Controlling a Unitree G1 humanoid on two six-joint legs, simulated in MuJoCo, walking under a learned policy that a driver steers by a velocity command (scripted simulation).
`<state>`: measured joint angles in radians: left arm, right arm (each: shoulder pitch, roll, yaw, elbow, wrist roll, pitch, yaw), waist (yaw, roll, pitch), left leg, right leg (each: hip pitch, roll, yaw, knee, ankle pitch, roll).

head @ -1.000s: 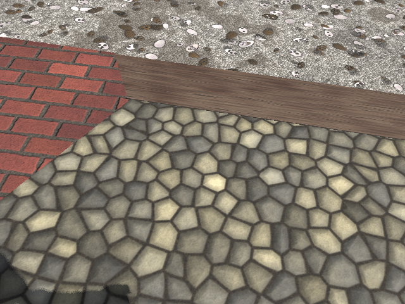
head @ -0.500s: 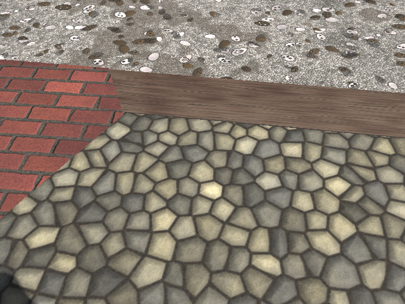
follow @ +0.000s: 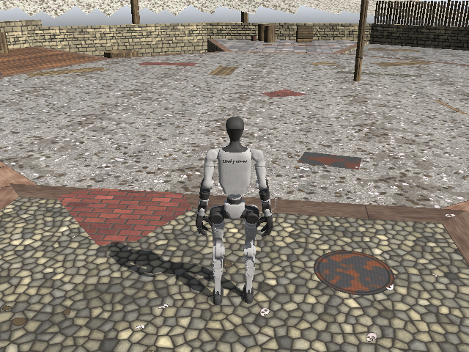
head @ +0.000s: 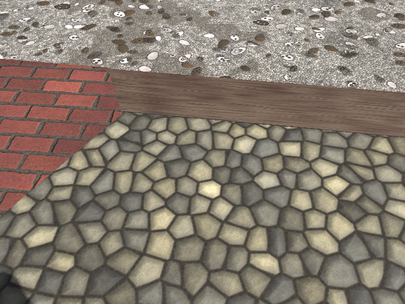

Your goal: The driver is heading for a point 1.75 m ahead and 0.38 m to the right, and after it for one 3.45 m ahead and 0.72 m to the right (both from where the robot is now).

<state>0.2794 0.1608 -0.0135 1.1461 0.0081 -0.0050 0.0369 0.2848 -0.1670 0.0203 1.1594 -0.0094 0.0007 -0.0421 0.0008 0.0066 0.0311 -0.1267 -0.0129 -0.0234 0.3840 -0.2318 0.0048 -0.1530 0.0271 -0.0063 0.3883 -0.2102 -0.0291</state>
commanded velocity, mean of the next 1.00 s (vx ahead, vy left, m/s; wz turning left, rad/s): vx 0.32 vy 0.00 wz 0.00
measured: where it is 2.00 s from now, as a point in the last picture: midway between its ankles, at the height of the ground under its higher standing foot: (222, 223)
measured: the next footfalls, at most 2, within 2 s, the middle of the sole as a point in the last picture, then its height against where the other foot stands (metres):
right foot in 0.82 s outside the picture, level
left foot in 1.36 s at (184, 246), level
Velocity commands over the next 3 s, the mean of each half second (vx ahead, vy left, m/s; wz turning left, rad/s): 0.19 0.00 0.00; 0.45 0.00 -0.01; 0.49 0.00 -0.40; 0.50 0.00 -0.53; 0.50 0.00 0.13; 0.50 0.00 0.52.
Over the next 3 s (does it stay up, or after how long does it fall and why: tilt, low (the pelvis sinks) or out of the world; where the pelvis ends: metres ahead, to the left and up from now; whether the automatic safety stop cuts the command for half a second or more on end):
stays up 1.35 -0.32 -0.02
